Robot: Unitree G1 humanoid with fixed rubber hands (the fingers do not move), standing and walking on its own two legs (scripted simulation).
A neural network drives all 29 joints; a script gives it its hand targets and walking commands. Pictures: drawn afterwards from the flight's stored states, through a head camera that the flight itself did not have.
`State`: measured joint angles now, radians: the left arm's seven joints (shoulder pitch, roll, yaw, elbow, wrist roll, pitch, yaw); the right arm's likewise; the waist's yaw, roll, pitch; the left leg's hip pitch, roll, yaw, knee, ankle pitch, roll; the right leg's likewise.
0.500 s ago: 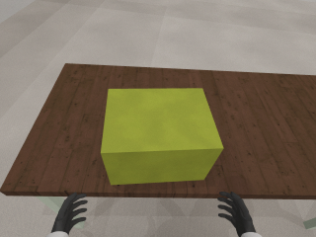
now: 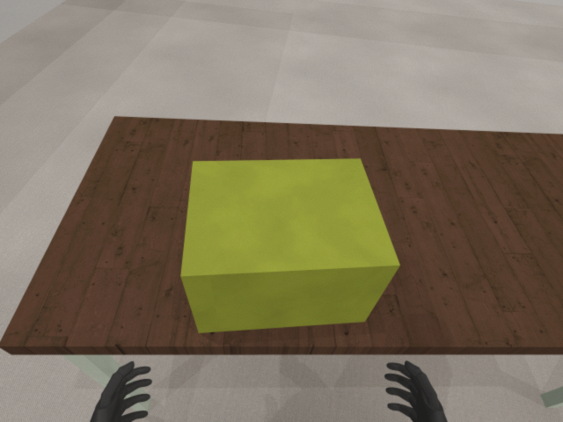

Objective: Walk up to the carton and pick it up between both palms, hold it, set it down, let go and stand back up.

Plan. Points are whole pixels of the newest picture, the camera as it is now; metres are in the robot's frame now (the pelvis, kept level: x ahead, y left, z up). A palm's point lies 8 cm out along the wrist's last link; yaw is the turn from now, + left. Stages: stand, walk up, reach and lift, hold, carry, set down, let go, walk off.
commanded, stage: let go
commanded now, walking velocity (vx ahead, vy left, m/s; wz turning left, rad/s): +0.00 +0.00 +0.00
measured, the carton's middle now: (281, 243) +0.40 +0.02 +0.00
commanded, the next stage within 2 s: stand in 0.40 s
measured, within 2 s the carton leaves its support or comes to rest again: neither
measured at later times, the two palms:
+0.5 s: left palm out of the picture +0.13 +0.25 -0.08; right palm out of the picture +0.15 -0.23 -0.08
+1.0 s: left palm out of the picture +0.06 +0.31 -0.11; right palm out of the picture +0.14 -0.26 -0.07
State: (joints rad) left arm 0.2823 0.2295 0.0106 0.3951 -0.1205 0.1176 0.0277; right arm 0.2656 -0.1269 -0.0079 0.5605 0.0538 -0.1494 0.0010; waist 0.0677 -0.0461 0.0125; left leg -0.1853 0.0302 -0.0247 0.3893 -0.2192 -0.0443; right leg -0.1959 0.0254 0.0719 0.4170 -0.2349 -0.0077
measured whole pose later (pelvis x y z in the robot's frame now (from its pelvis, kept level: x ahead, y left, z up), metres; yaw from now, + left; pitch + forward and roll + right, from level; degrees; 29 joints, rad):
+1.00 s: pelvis +0.00 +0.01 +0.00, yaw +0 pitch -1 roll -1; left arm 0.28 0.34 0.03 0.84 -0.05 -0.02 0.00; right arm 0.25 -0.33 -0.03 0.66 -0.01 -0.03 0.00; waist 0.05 -0.01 0.02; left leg -0.19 0.03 -0.02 0.48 -0.28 -0.02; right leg -0.16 0.03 0.07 0.43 -0.26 0.01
